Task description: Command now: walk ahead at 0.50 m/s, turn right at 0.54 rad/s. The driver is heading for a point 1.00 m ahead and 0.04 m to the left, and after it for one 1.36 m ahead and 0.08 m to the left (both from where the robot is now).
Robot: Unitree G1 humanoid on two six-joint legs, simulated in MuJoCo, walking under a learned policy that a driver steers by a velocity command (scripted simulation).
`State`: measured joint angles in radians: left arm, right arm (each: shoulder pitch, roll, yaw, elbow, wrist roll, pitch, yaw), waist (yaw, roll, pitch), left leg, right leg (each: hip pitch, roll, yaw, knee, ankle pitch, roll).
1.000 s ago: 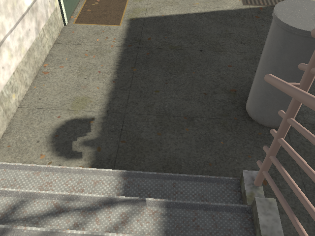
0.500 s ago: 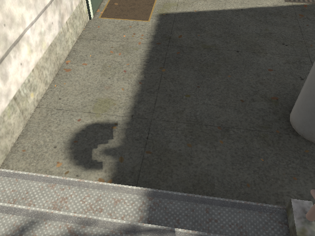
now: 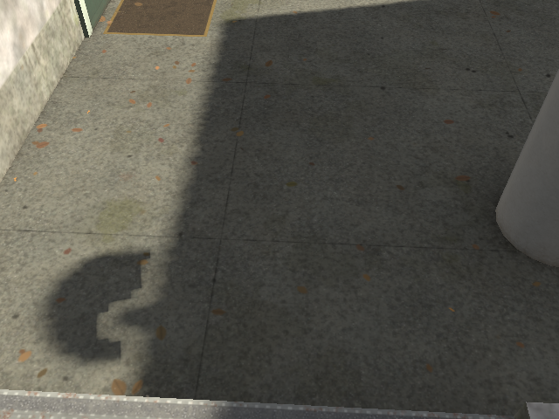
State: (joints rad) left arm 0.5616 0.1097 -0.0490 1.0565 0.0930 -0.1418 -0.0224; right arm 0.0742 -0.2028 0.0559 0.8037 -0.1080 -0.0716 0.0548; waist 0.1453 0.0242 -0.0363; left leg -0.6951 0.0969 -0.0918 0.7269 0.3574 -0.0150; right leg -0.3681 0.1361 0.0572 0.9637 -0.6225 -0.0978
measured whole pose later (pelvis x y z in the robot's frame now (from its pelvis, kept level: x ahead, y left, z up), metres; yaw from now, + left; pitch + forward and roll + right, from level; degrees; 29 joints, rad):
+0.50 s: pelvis +0.27 +0.07 -0.16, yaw -9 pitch +3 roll +3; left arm 0.13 0.21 -0.03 0.88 0.11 -0.07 -0.09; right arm 0.67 -0.13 0.05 1.17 -0.10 -0.14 -0.01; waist -0.12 -0.04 -0.05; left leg -0.23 -0.08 0.16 0.79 -0.61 0.09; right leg -0.94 -0.09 0.14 0.88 0.44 -0.04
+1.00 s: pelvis +0.60 -0.02 -0.30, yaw -5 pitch +0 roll -5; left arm 0.48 0.19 0.00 1.07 0.09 -0.12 -0.01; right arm 0.20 -0.23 -0.03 0.93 -0.11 -0.08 0.10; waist 0.03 0.07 0.00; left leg -0.74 0.12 -0.07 0.97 0.14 0.13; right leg -0.13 0.06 -0.21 0.57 -0.44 -0.06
